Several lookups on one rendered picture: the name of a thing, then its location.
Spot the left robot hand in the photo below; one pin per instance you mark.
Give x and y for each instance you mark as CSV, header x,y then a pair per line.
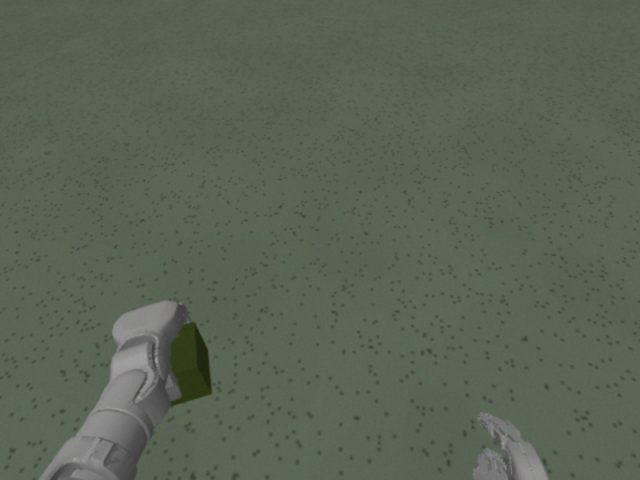
x,y
166,318

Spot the cube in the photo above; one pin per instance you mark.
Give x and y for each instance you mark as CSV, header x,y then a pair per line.
x,y
190,364

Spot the left robot arm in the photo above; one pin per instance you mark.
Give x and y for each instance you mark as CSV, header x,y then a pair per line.
x,y
110,443

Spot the right robot hand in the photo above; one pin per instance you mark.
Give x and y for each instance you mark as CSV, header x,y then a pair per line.
x,y
522,461

